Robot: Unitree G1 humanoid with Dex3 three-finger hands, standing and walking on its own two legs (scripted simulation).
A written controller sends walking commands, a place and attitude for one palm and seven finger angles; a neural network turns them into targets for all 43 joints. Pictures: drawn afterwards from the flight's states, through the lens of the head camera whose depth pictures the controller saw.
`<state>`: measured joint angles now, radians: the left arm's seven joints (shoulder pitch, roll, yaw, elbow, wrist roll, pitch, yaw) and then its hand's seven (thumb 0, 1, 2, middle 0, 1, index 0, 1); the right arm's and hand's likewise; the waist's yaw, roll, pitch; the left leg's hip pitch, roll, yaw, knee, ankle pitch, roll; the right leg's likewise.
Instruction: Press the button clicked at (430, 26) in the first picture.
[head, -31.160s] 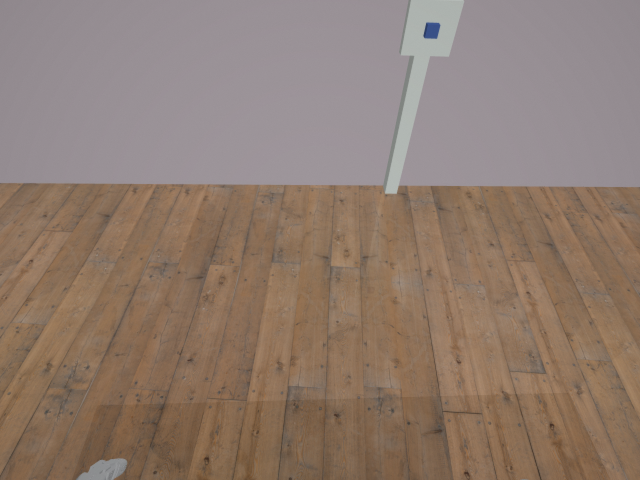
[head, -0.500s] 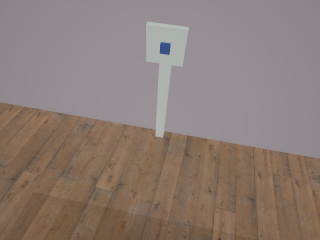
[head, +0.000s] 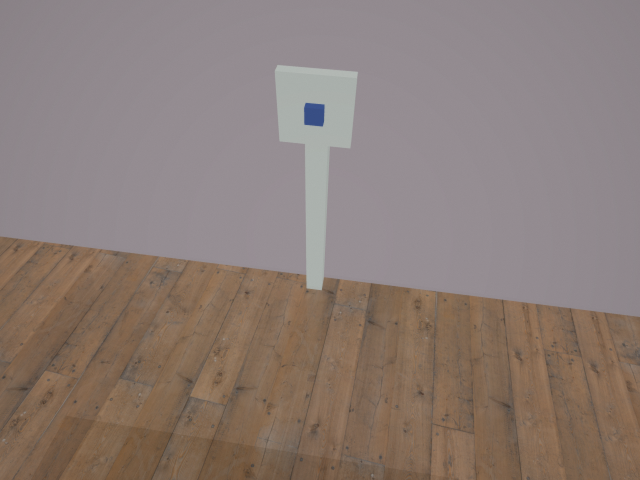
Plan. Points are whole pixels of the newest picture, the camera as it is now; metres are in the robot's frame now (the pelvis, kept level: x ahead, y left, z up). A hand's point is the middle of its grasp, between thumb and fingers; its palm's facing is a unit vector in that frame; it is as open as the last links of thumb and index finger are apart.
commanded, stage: let the arm hang, fingers relaxed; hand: left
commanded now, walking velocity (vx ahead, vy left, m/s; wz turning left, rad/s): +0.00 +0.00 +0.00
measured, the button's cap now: (314, 113) +0.87 +0.05 +0.00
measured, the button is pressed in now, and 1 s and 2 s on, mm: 0 0 0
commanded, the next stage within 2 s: stand and wait in 0.12 s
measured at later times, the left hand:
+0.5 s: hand out of the picture +0.02 +0.16 -0.17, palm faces +0.05 -0.98 -0.18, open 7.4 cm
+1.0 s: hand out of the picture +0.04 +0.15 -0.17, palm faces +0.04 -0.98 -0.19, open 7.4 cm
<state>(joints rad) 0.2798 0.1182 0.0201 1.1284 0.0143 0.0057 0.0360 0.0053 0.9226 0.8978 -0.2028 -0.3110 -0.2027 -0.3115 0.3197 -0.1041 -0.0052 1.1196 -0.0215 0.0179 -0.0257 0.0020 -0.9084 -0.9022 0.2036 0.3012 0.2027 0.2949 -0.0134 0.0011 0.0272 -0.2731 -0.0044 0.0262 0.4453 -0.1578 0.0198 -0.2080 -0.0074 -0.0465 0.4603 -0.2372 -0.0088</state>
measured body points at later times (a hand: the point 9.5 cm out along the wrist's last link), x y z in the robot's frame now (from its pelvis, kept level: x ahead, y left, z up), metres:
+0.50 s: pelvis +0.03 -0.01 +0.00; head +0.04 -0.01 +0.45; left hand +0.01 +0.21 -0.16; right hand +0.01 -0.22 -0.16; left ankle +0.05 +0.11 -0.74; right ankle +0.01 -0.11 -0.74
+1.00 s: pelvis +0.04 -0.02 +0.00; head +0.06 -0.02 +0.45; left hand +0.04 +0.20 -0.16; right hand +0.03 -0.23 -0.16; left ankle +0.05 +0.11 -0.74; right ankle +0.01 -0.11 -0.74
